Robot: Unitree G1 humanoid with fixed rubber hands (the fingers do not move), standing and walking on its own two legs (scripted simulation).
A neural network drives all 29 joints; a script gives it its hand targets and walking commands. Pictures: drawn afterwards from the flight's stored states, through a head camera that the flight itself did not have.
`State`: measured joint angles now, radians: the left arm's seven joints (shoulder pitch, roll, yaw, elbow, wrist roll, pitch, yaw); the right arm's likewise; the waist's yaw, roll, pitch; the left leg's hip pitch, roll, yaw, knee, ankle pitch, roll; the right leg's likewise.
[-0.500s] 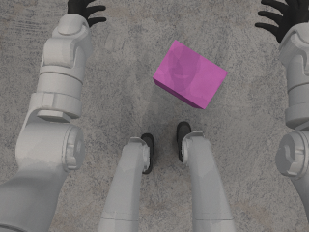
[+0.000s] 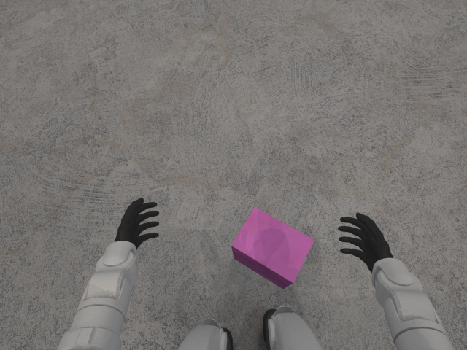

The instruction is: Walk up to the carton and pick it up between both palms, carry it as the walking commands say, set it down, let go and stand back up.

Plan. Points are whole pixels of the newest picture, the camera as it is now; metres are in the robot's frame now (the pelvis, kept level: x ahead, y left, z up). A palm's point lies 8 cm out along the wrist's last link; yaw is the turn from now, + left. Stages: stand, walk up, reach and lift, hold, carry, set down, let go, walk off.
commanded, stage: let go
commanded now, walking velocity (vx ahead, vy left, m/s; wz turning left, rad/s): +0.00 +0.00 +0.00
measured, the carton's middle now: (269, 250) +0.39 -0.10 -0.60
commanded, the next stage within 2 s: stand in 0.70 s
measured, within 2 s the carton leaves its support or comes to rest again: neither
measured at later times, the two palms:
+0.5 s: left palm (72, 322) +0.19 +0.26 -0.04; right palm (392, 334) +0.16 -0.21 -0.03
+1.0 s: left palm (50, 312) +0.20 +0.28 -0.02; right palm (437, 332) +0.16 -0.28 -0.03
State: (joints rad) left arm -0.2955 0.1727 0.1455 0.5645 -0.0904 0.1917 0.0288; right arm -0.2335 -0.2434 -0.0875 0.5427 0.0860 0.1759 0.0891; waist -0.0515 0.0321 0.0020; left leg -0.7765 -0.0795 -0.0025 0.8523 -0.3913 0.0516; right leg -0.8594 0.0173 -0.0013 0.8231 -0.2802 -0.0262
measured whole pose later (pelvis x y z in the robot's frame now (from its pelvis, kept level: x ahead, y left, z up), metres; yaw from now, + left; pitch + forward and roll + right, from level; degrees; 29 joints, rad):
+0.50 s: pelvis +0.02 +0.03 +0.03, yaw +0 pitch -2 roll -2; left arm 0.18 0.16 0.15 0.53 -0.08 0.11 -0.02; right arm 0.26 -0.24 -0.01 0.38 0.08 0.13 0.08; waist -0.05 0.03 0.06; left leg -0.23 -0.07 -0.01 0.63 -0.37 0.05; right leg -0.29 0.02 0.00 0.57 -0.24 0.00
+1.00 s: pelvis +0.04 +0.01 +0.04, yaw +0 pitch -1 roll -1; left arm 0.21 0.26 0.14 0.56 -0.07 0.03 -0.02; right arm 0.23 -0.36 -0.03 0.61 0.07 0.02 0.02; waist -0.05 0.03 0.00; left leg -0.19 -0.07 -0.01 0.58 -0.37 0.05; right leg -0.27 0.02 0.00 0.56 -0.27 0.00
